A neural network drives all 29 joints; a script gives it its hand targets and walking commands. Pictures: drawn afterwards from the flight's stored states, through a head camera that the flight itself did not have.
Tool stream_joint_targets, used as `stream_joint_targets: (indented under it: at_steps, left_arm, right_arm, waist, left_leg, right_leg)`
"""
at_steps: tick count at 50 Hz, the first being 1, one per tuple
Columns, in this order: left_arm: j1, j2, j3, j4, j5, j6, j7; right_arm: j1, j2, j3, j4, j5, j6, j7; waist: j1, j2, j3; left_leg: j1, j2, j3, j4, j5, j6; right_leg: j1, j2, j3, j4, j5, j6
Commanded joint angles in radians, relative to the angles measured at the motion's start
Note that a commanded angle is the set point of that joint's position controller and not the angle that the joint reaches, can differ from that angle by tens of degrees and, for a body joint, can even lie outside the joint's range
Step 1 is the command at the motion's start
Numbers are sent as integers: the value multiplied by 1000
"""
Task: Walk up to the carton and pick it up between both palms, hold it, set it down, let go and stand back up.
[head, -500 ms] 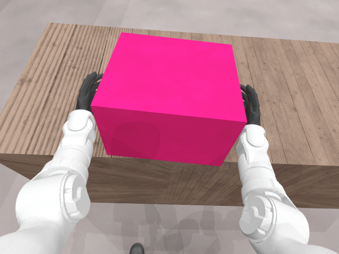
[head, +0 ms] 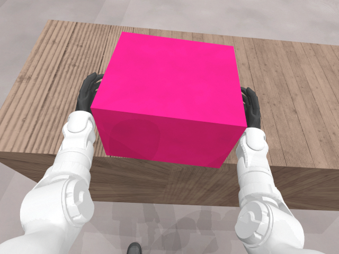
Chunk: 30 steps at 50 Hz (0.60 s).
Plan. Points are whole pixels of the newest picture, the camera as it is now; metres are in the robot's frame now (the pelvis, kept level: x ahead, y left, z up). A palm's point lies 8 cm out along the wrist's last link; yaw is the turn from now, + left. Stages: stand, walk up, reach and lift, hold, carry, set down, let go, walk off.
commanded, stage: set down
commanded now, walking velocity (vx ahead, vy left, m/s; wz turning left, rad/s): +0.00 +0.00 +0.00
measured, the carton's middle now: (170, 99) +0.49 +0.03 +0.01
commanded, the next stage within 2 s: none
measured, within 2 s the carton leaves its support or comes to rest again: rests again in 0.46 s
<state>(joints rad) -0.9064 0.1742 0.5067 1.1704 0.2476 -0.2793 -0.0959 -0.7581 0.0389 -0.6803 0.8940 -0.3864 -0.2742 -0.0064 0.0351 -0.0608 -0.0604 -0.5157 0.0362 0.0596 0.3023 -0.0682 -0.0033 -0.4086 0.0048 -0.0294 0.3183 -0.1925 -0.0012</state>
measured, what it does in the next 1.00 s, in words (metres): stands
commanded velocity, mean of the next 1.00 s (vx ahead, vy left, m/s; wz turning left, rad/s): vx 0.00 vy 0.00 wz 0.00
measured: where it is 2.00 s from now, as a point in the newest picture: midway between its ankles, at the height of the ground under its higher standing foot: outside the picture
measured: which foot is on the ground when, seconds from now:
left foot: down 0.00-1.00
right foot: down 0.00-1.00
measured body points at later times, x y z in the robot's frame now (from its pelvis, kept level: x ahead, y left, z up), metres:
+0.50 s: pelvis +0.00 +0.00 +0.00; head +0.11 +0.02 +0.43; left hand +0.44 +0.22 +0.03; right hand +0.43 -0.17 +0.04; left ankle +0.03 +0.12 -0.74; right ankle -0.04 -0.11 -0.74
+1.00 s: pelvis -0.01 +0.00 -0.03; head +0.11 +0.02 +0.40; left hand +0.47 +0.23 +0.01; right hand +0.46 -0.18 +0.02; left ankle +0.03 +0.12 -0.74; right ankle -0.04 -0.11 -0.74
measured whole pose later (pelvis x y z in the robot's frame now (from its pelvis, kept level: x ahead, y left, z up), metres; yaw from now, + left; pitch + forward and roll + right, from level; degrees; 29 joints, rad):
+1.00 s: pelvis -0.01 +0.00 -0.03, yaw -2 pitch +28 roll -2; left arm -1.08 0.34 0.00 1.58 -0.26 -0.39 0.00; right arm -0.99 -0.21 -0.01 1.35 0.24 -0.30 -0.08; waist 0.00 -0.01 -0.27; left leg -0.91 0.08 0.05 0.61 -0.19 0.00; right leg -0.78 0.04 -0.03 0.58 -0.28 0.00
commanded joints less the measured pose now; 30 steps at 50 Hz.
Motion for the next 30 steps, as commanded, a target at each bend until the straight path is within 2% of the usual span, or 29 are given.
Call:
stream_joint_targets:
  at_steps: [1,2,3,6,11,18,19,26,30]
  left_arm:
    - [-479,-458,-197,-20,68,21,-62]
    - [-474,-446,-185,-16,72,26,-63]
    - [-483,-451,-187,-22,70,28,-65]
    - [-488,-447,-178,-23,60,14,-72]
    - [-473,-432,-173,-21,78,21,-70]
    - [-464,-444,-152,-19,91,18,-80]
    - [-459,-453,-167,-26,86,11,-76]
    - [-455,-405,-148,-24,87,2,-67]
    - [-474,-316,-140,-30,70,-9,-41]
  right_arm:
    - [-449,419,302,47,-69,19,123]
    - [-451,421,305,44,-69,25,125]
    - [-457,421,298,39,-73,25,124]
    - [-461,444,313,27,-83,13,119]
    - [-436,433,296,41,-82,26,121]
    - [-432,455,290,11,-106,29,118]
    - [-429,447,286,14,-108,22,117]
    - [-420,411,282,28,-97,22,115]
    - [-420,309,249,31,-84,19,96]
  waist:
    - [-4,109,-590]
    - [5,96,-585]
    - [-1,95,-588]
    - [4,64,-608]
    - [1,105,-571]
    - [1,72,-580]
    - [-7,83,-601]
    - [7,89,-597]
    - [-6,99,-641]
  left_leg:
    - [582,12,52,85,373,-17]
    - [576,11,53,82,364,-9]
    - [568,8,52,81,355,-9]
    - [532,1,60,84,356,1]
    - [532,6,56,78,326,-4]
    - [505,-2,59,78,309,9]
    - [513,3,53,82,333,1]
    - [545,6,53,94,344,5]
    - [526,4,56,100,325,-1]
  right_leg:
    - [-20,0,-82,-37,199,41]
    - [-25,0,-82,-41,183,42]
    - [-28,-4,-82,-42,184,45]
    - [15,-8,-77,-18,242,61]
    - [-7,-7,-80,-24,182,51]
    - [0,-10,-74,-21,199,66]
    - [-3,-7,-78,-12,221,65]
    - [-56,-4,-79,-17,177,56]
    - [-67,-2,-76,-11,163,56]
